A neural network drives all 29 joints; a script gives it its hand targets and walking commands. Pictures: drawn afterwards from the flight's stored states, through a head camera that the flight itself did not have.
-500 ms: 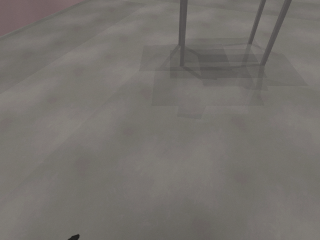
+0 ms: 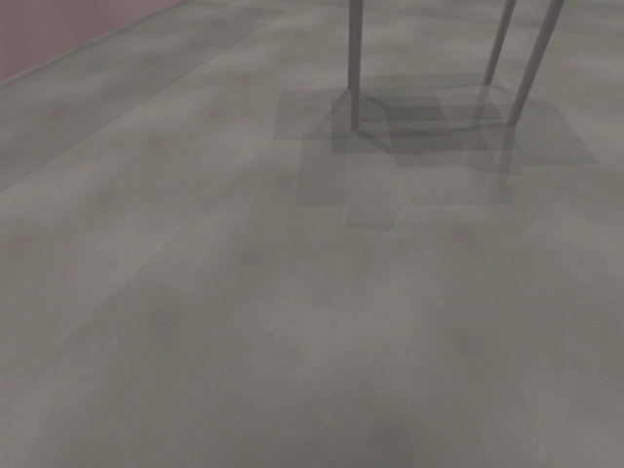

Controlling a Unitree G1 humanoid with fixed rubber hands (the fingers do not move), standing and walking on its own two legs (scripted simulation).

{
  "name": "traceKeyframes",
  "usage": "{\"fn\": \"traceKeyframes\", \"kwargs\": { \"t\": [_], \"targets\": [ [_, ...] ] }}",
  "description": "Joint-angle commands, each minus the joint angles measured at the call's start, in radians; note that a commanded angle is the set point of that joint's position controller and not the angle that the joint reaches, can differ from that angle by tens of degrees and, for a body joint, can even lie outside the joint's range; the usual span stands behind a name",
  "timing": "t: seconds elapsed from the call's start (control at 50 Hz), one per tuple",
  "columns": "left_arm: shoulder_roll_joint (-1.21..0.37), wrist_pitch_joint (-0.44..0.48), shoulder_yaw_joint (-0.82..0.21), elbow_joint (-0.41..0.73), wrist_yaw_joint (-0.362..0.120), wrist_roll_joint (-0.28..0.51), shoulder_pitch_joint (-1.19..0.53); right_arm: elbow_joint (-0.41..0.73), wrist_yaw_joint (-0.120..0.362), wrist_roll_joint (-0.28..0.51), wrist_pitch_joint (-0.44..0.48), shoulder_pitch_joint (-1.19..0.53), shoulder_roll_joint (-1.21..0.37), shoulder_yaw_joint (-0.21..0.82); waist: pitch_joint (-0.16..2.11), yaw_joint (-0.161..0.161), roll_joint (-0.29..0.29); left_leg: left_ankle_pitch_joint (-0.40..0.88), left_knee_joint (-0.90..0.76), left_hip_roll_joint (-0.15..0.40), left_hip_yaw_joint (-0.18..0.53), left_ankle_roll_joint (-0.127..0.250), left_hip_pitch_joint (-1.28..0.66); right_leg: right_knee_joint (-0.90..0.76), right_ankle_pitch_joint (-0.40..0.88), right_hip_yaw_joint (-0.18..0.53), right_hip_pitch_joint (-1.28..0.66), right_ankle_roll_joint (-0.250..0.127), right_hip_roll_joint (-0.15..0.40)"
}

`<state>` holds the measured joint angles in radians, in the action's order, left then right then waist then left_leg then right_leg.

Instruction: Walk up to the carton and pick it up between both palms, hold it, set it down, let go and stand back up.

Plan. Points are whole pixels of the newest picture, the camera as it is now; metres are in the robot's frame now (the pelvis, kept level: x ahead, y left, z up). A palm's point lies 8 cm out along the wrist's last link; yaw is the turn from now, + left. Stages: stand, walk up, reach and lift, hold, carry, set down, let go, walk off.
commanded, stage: walk up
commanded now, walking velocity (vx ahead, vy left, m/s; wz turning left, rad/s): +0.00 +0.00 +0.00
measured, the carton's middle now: out of the picture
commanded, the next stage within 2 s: none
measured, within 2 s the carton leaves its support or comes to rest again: neither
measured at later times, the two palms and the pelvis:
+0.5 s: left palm out of the picture +0.09 +0.29 -0.08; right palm out of the picture +0.14 -0.34 -0.11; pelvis +0.04 -0.04 +0.00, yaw +1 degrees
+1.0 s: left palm (155, 393) +0.26 +0.28 -0.11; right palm (579, 365) +0.30 -0.35 -0.08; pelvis +0.22 -0.04 +0.00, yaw +0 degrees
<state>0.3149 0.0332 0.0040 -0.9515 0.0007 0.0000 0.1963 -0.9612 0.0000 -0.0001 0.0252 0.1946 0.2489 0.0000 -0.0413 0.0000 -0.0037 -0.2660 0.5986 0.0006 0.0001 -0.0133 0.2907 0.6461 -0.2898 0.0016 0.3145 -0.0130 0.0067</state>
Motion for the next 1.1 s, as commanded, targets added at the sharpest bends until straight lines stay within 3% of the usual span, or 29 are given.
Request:
{"fn": "traceKeyframes", "kwargs": {
  "t": [0.0,0.1,0.12,0.14,0.18,0.22,0.24,0.3,0.32,0.34,0.36,0.38,0.42,0.44,0.48,0.54,0.58,0.66,0.7,0.72,0.74,0.76,0.78,0.82,0.86,0.92,1.0,1.06,1.08],
  "targets": [
    [0.225,0.031,0.056,0.011,0.005,-0.008,-0.092,0.011,-0.008,-0.022,0.033,-0.086,0.267,-0.055,0.093,0.004,-0.005,0.056,-0.181,0.091,0.105,0.057,-0.070,-0.241,0.108,0.167,-0.080,-0.061,0.120],
    [0.214,0.033,0.055,0.011,0.005,-0.010,-0.090,-0.006,-0.006,-0.026,0.031,-0.097,0.263,-0.047,0.078,-0.009,-0.018,0.019,-0.190,0.099,0.096,0.061,-0.085,-0.282,0.059,0.174,-0.052,-0.053,0.118],
    [0.345,0.035,0.127,0.089,-0.041,-0.039,-0.001,0.042,0.015,-0.040,0.057,-0.011,0.407,-0.116,0.226,-0.024,0.040,-0.422,-0.145,0.122,0.174,0.125,-0.095,-0.184,-0.406,0.186,-0.061,-0.084,0.094],
    [0.356,0.027,0.142,0.079,-0.056,-0.052,-0.002,0.048,0.019,-0.044,0.065,-0.005,0.444,-0.128,0.120,-0.019,0.038,-0.585,-0.155,0.147,0.229,0.145,-0.044,-0.166,-0.549,0.225,0.053,-0.088,0.096],
    [0.304,0.022,0.135,0.112,-0.077,-0.060,-0.052,0.046,0.021,-0.054,0.069,-0.017,0.452,-0.141,0.019,-0.008,-0.070,-0.626,-0.257,0.198,0.295,0.183,-0.082,-0.054,-0.432,0.161,0.216,-0.062,0.059],
    [0.293,0.016,0.131,0.112,-0.083,-0.059,-0.050,0.043,0.019,-0.054,0.081,-0.037,0.473,-0.153,-0.002,-0.016,-0.167,-0.600,-0.425,0.369,0.487,0.254,-0.086,0.219,-0.193,0.007,0.238,-0.037,0.045],
    [0.314,0.014,0.138,0.109,-0.091,-0.055,-0.024,0.054,0.020,-0.052,0.086,-0.075,0.492,-0.160,-0.001,-0.037,-0.161,-0.612,-0.465,0.401,0.509,0.272,-0.063,0.272,-0.214,0.032,0.222,-0.034,0.079],
    [0.309,0.013,0.146,0.094,-0.106,-0.038,0.068,0.075,0.025,-0.052,0.076,-0.153,0.470,-0.147,0.000,-0.078,-0.155,-0.512,-0.385,0.326,0.332,0.226,0.029,0.081,-0.268,0.002,0.045,-0.045,0.073],
    [0.297,0.020,0.151,0.057,-0.105,-0.042,0.167,0.086,0.023,-0.051,0.068,-0.203,0.451,-0.140,0.025,-0.151,-0.125,-0.465,-0.238,0.268,0.231,0.184,0.171,-0.054,-0.210,0.042,-0.166,-0.063,0.065],
    [0.314,0.028,0.172,-0.007,-0.089,-0.044,0.340,0.106,0.022,-0.050,0.058,-0.254,0.373,-0.122,0.055,-0.236,0.083,-0.409,0.137,0.117,0.048,0.116,0.385,-0.285,-0.325,0.174,-0.417,-0.068,0.072],
    [0.417,0.033,0.185,0.013,-0.068,-0.049,0.305,0.125,0.019,-0.037,0.064,-0.242,0.268,-0.075,-0.001,-0.204,0.329,-0.317,0.460,-0.065,-0.112,0.043,0.696,-0.449,-0.563,0.553,-0.492,-0.101,0.251],
    [0.434,0.035,0.180,0.048,-0.063,-0.032,0.191,0.146,0.011,-0.036,0.069,-0.279,0.328,-0.083,-0.105,-0.151,0.227,-0.233,0.479,-0.015,0.041,0.047,0.737,-0.595,-0.640,0.760,-0.342,-0.167,0.342],
    [0.392,0.034,0.164,0.085,-0.064,-0.026,0.049,0.091,0.030,-0.033,0.082,-0.176,0.405,-0.095,-0.099,-0.055,0.075,-0.144,0.449,0.073,0.034,0.038,0.596,-0.536,-0.502,0.611,-0.292,-0.206,0.317],
    [0.386,0.036,0.164,0.084,-0.063,-0.026,0.041,0.082,0.033,-0.030,0.083,-0.147,0.414,-0.101,-0.067,-0.045,0.057,-0.138,0.397,0.090,0.038,0.028,0.547,-0.503,-0.410,0.536,-0.331,-0.186,0.286],
    [0.381,0.043,0.161,0.085,-0.056,-0.023,0.090,0.079,0.037,-0.033,0.080,-0.147,0.402,-0.101,-0.009,-0.066,0.126,-0.116,0.325,0.089,0.000,0.020,0.521,-0.474,-0.290,0.410,-0.396,-0.182,0.249],
    [0.374,0.045,0.160,0.084,-0.061,-0.023,0.113,0.108,0.037,-0.033,0.079,-0.224,0.398,-0.100,-0.098,-0.088,0.105,-0.083,0.241,0.081,-0.019,0.016,0.565,-0.491,-0.214,0.352,-0.384,-0.190,0.242],
    [0.372,0.047,0.161,0.091,-0.061,-0.022,0.119,0.111,0.041,-0.032,0.083,-0.217,0.382,-0.093,-0.076,-0.081,0.125,-0.041,0.151,0.081,-0.034,0.020,0.512,-0.453,-0.081,0.298,-0.405,-0.216,0.259],
    [0.347,0.052,0.148,0.110,-0.058,-0.020,0.100,0.112,0.041,-0.020,0.091,-0.169,0.357,-0.088,-0.034,-0.060,0.152,0.035,-0.014,0.033,-0.087,0.045,0.259,-0.358,0.264,0.175,-0.325,-0.176,0.230],
    [0.336,0.047,0.142,0.130,-0.061,-0.011,0.038,0.040,0.023,-0.016,0.098,0.035,0.356,-0.098,0.103,0.044,0.123,0.149,-0.158,-0.045,-0.166,0.062,-0.121,-0.076,0.481,0.017,-0.214,-0.113,0.128],
    [0.298,0.048,0.135,0.133,-0.062,-0.015,0.042,-0.012,0.006,-0.021,0.098,0.223,0.404,-0.125,0.217,0.119,0.034,0.140,-0.115,-0.016,-0.117,0.087,-0.366,0.134,0.425,0.005,-0.112,-0.090,0.101],
    [0.237,0.050,0.116,0.153,-0.064,-0.004,0.071,-0.016,-0.008,-0.041,0.105,0.307,0.487,-0.149,0.241,0.147,-0.151,-0.206,-0.188,0.191,0.267,0.168,-0.549,0.393,0.232,-0.024,0.199,-0.044,0.017],
    [0.258,0.055,0.125,0.180,-0.067,-0.009,0.047,0.001,-0.009,-0.022,0.111,0.319,0.562,-0.153,0.205,0.122,-0.241,-0.515,-0.380,0.394,0.759,0.245,-0.549,0.528,-0.181,0.054,0.444,-0.024,-0.101],
    [0.370,0.046,0.148,0.163,-0.064,-0.020,0.027,0.032,-0.008,-0.001,0.108,0.248,0.565,-0.150,0.173,0.106,-0.112,-0.639,-0.392,0.432,0.768,0.264,-0.432,0.609,-0.200,0.155,0.419,-0.039,-0.024],
    [0.336,0.042,0.133,0.138,-0.075,-0.031,0.004,0.049,-0.002,-0.013,0.107,0.109,0.496,-0.125,-0.033,0.043,-0.066,-0.579,-0.421,0.367,0.557,0.251,-0.192,0.579,-0.112,0.116,0.456,-0.036,0.053],
    [0.326,0.025,0.136,0.092,-0.092,-0.034,0.094,0.052,0.005,-0.016,0.111,0.015,0.475,-0.112,-0.009,0.000,-0.163,-0.495,-0.435,0.295,0.367,0.212,-0.114,0.463,-0.062,0.107,0.354,-0.005,0.095],
    [0.319,0.008,0.141,0.091,-0.115,-0.045,0.038,0.056,0.014,-0.013,0.112,-0.019,0.490,-0.118,-0.048,0.005,-0.194,-0.500,-0.466,0.308,0.284,0.243,-0.024,0.298,-0.081,0.047,0.301,0.035,0.114],
    [0.318,-0.001,0.145,0.087,-0.123,-0.047,0.043,0.080,0.014,-0.015,0.102,-0.086,0.516,-0.130,-0.078,-0.015,-0.225,-0.474,-0.469,0.333,0.229,0.249,0.025,0.168,-0.030,0.000,0.219,0.025,0.136],
    [0.312,0.009,0.158,0.034,-0.116,-0.032,0.186,0.100,0.021,-0.015,0.093,-0.222,0.515,-0.128,-0.056,-0.113,-0.216,-0.484,-0.335,0.301,0.121,0.200,0.202,0.040,0.022,-0.046,-0.071,0.005,0.115],
    [0.332,0.018,0.172,-0.003,-0.105,-0.033,0.283,0.100,0.019,-0.025,0.084,-0.221,0.468,-0.116,-0.003,-0.158,-0.099,-0.490,-0.140,0.223,0.040,0.167,0.307,-0.028,0.016,-0.038,-0.260,0.001,0.064]
  ]
}}
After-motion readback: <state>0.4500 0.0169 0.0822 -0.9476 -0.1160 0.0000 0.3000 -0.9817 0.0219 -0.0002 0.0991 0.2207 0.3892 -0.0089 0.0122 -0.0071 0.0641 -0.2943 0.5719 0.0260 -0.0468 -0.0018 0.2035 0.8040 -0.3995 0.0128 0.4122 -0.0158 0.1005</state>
